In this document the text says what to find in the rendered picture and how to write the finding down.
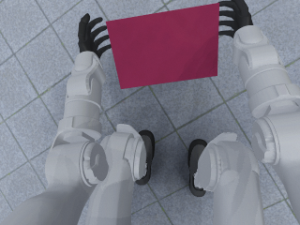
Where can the carton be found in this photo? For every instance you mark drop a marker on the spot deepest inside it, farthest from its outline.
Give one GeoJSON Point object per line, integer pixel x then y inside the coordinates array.
{"type": "Point", "coordinates": [166, 47]}

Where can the right robot hand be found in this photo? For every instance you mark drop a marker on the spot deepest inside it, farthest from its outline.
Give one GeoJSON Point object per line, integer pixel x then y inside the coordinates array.
{"type": "Point", "coordinates": [240, 15]}

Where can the robot right foot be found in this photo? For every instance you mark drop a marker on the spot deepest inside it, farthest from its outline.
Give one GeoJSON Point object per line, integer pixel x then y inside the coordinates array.
{"type": "Point", "coordinates": [194, 152]}

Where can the right robot upper arm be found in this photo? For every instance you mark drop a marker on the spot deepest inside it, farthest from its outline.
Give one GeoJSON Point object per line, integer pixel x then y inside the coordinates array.
{"type": "Point", "coordinates": [276, 140]}

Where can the left robot hand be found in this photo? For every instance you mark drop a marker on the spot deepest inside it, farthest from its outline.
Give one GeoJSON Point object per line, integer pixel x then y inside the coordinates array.
{"type": "Point", "coordinates": [87, 42]}

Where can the robot right forearm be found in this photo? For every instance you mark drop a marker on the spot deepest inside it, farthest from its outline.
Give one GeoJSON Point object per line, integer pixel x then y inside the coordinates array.
{"type": "Point", "coordinates": [269, 87]}

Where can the robot left forearm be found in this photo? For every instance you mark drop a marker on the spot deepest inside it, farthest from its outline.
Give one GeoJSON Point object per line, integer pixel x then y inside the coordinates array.
{"type": "Point", "coordinates": [81, 120]}

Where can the right robot thigh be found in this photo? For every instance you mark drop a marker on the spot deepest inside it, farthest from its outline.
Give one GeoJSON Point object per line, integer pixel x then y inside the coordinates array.
{"type": "Point", "coordinates": [237, 197]}

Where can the left robot upper arm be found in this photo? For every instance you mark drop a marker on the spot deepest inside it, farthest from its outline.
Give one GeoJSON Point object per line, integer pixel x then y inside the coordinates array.
{"type": "Point", "coordinates": [73, 171]}

